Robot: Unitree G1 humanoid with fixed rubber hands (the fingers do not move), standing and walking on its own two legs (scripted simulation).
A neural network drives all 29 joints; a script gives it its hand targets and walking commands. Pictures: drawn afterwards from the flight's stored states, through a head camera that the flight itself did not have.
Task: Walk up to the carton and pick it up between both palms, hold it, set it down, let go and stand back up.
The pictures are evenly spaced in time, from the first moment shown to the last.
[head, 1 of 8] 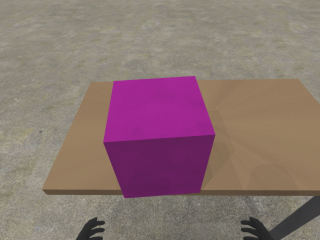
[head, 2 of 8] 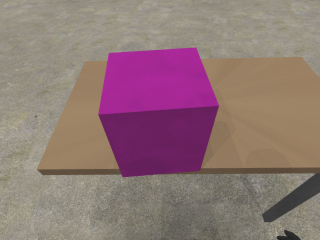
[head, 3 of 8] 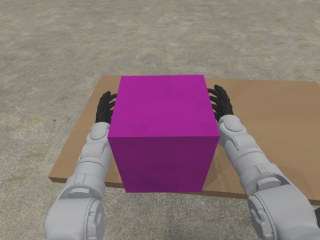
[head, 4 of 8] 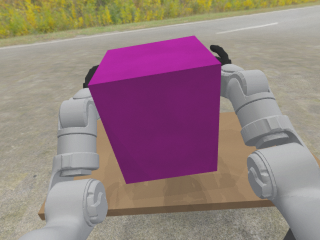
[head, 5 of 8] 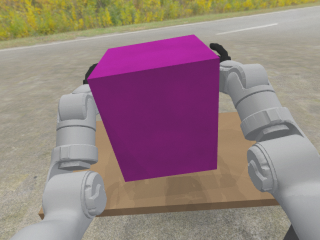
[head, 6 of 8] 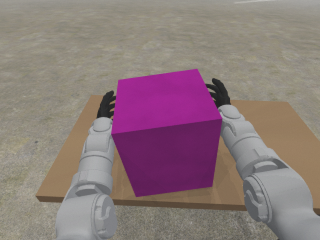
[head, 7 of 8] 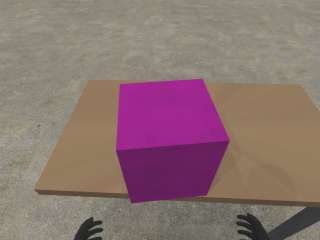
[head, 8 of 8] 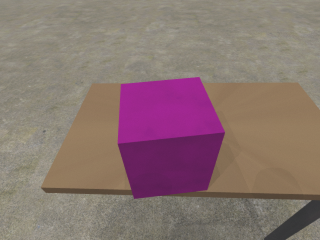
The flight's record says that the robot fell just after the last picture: no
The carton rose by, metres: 0.24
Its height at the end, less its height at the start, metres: +0.00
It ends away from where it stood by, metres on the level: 0.03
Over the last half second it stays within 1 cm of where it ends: yes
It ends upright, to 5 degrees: yes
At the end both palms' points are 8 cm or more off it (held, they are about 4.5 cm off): yes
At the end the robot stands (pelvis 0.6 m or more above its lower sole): yes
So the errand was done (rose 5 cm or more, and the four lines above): yes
